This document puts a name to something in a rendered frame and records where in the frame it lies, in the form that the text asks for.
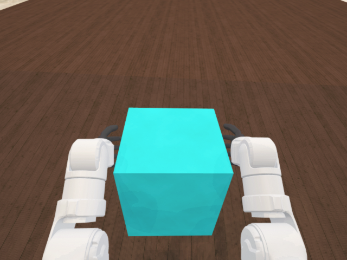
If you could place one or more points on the robot left upper arm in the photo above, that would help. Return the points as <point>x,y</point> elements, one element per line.
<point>78,244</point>

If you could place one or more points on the robot right forearm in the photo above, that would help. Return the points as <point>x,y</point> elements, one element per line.
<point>262,182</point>

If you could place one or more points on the robot left hand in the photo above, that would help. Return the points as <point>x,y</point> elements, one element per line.
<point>106,132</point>

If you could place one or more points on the carton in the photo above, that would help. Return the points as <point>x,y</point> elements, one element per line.
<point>172,171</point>

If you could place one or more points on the robot left forearm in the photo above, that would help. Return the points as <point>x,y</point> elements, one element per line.
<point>83,193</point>

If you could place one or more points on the robot right hand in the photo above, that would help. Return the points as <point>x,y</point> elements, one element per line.
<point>237,133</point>

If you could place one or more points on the robot right upper arm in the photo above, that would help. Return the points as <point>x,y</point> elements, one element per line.
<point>271,241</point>

